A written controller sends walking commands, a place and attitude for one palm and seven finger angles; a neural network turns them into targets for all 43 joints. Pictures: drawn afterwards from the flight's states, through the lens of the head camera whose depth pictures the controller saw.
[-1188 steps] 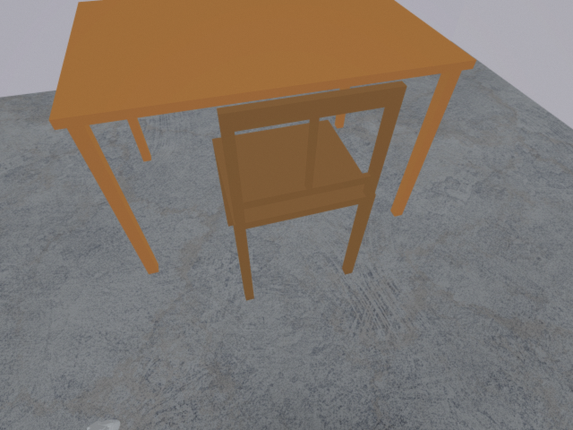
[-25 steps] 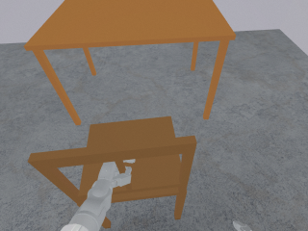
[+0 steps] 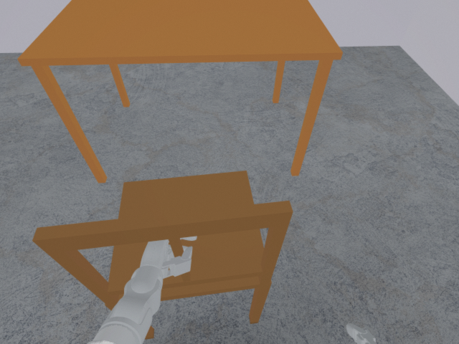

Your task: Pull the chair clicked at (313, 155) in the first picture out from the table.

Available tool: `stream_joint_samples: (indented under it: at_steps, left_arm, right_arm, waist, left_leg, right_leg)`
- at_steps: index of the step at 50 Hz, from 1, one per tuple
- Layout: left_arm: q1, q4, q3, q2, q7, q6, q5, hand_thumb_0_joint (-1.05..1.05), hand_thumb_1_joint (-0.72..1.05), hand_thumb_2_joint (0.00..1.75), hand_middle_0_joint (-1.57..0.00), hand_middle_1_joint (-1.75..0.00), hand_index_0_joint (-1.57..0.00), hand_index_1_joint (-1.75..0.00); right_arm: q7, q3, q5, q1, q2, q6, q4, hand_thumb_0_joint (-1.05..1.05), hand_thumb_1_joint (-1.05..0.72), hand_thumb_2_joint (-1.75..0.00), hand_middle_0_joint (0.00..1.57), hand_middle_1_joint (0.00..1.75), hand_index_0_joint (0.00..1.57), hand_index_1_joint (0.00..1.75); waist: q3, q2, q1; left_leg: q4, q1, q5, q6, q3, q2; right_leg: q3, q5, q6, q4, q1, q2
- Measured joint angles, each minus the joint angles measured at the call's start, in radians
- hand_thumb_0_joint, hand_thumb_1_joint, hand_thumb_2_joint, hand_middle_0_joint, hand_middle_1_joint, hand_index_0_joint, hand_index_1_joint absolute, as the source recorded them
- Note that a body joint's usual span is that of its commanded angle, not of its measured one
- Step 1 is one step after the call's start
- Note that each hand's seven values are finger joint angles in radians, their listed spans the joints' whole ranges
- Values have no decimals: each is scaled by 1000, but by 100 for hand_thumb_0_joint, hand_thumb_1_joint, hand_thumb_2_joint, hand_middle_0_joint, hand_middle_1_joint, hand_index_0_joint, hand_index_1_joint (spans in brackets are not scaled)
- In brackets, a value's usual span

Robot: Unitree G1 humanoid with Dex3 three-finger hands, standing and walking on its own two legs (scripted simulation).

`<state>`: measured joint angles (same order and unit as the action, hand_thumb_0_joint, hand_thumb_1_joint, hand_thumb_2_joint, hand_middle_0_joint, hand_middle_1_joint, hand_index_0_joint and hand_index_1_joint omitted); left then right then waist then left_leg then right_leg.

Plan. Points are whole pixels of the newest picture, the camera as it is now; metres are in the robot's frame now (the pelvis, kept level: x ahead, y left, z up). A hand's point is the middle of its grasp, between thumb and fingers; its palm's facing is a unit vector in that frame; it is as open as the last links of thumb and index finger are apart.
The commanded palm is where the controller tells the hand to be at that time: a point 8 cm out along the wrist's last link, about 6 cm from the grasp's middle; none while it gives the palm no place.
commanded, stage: open the thumb and straighten the fingers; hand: left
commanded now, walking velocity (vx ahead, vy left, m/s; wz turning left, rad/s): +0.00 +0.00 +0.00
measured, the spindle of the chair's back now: (180, 258) +0.32 +0.11 -0.10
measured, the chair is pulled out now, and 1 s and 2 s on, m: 0.55 0.55 0.55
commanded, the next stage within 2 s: draw the fingers out of the gap in 0.64 s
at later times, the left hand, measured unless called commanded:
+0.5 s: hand (175, 261) +0.29 +0.11 -0.06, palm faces -0.11 -0.99 -0.11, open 15.7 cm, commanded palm +0.27 +0.16 -0.03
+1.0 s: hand (163, 284) +0.25 +0.12 -0.06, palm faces -0.09 -0.99 -0.13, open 17.5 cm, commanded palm +0.23 +0.17 -0.03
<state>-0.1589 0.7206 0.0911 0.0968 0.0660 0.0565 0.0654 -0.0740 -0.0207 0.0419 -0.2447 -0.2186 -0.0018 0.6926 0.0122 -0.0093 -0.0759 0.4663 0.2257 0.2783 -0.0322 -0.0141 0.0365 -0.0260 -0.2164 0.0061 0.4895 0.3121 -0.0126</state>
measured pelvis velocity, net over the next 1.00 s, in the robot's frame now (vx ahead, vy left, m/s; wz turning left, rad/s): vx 0.02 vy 0.01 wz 0.04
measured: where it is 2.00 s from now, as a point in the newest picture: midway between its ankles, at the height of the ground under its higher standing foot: outside the picture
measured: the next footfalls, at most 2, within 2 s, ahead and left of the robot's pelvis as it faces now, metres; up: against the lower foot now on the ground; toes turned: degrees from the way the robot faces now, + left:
none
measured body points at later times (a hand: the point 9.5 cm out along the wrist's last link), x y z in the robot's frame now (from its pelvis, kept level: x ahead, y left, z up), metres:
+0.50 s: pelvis +0.01 +0.01 -0.02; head +0.04 -0.01 +0.43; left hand +0.29 +0.16 -0.05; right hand +0.15 -0.23 -0.13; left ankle -0.02 +0.14 -0.74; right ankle +0.02 -0.11 -0.74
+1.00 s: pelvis +0.02 +0.01 -0.03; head +0.05 -0.01 +0.42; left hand +0.25 +0.18 -0.05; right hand +0.17 -0.23 -0.12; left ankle -0.02 +0.14 -0.74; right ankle +0.02 -0.11 -0.74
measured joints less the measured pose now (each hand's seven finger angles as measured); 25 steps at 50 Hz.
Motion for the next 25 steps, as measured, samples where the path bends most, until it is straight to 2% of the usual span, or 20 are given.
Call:
stream_joint_samples:
  at_steps: [5, 12, 18, 21, 25]
  left_arm:
    - [12, -85, 12, 20, -20, -4, -13, 2, 46, 69, -33, -131, -49, -145]
    - [28, -163, -15, 10, -27, -72, -8, 1, -11, 41, -38, -129, -46, -135]
    - [79, -239, 1, 6, -39, -114, -1, 0, -39, 27, -33, -104, -36, -106]
    - [98, -272, 18, 2, -43, -133, -4, 0, -46, 24, -28, -86, -30, -87]
    - [105, -296, 4, 8, -47, -157, -12, -1, -51, 22, -20, -60, -21, -60]
  right_arm:
    - [36, 15, 2, -22, -10, -39, -13, 1, -91, -90, 20, 30, 20, 30]
    - [50, 24, -3, -26, -26, -58, -35, 1, -91, -90, 20, 30, 20, 30]
    - [46, 22, -5, -24, -28, -76, -61, 1, -91, -90, 20, 30, 20, 30]
    - [41, 19, -5, -15, -28, -85, -74, 1, -91, -90, 20, 30, 20, 30]
    - [31, 12, -8, 2, -24, -88, -90, 1, -91, -90, 20, 30, 20, 30]
  waist:
    - [19, -7, 1]
    - [47, -31, 10]
    - [71, -44, 23]
    - [77, -44, 27]
    - [76, -36, 31]
  left_leg:
    - [80, 90, 33, 6, 2, -4]
    - [147, 162, 68, 16, -9, -13]
    - [192, 195, 95, 20, -6, -19]
    - [216, 208, 109, 21, 0, -22]
    - [240, 221, 123, 21, 4, -23]
  right_leg:
    - [0, -25, -4, 65, 83, -5]
    - [14, -56, -14, 135, 160, -15]
    - [12, -85, -20, 180, 191, -22]
    - [8, -100, -21, 202, 202, -26]
    - [4, -116, -20, 227, 214, -28]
